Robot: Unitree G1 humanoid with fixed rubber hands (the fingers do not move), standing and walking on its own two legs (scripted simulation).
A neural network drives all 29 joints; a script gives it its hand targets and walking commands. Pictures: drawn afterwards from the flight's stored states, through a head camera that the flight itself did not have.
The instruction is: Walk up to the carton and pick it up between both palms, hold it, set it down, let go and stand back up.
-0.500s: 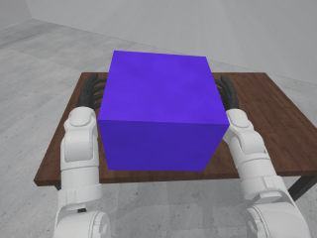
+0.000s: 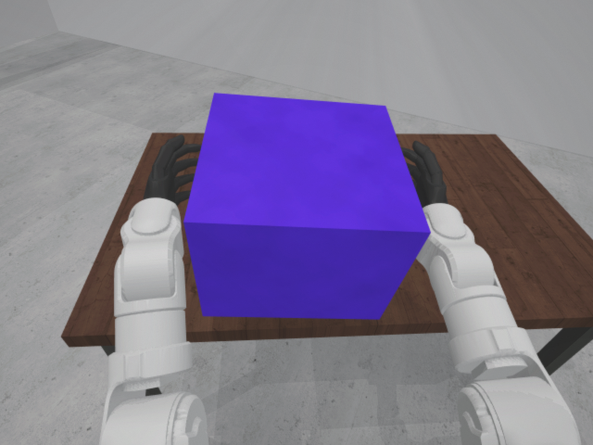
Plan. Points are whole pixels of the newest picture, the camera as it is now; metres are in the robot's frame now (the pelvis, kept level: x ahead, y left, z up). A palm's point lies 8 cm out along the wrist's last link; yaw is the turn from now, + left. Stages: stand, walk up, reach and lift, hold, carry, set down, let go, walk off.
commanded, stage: hold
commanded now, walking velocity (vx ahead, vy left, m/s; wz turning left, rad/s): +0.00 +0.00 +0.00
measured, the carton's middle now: (297, 207) +0.39 +0.00 +0.14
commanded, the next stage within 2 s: none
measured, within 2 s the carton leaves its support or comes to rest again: neither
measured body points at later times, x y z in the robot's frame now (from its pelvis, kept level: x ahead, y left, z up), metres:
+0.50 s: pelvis +0.00 +0.00 +0.00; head -0.04 +0.03 +0.45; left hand +0.37 +0.17 +0.19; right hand +0.37 -0.17 +0.18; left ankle +0.01 +0.12 -0.75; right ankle +0.01 -0.12 -0.75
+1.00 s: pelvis +0.00 +0.00 +0.00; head -0.04 +0.03 +0.45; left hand +0.37 +0.17 +0.19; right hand +0.37 -0.17 +0.18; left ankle +0.01 +0.12 -0.75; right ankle +0.01 -0.12 -0.75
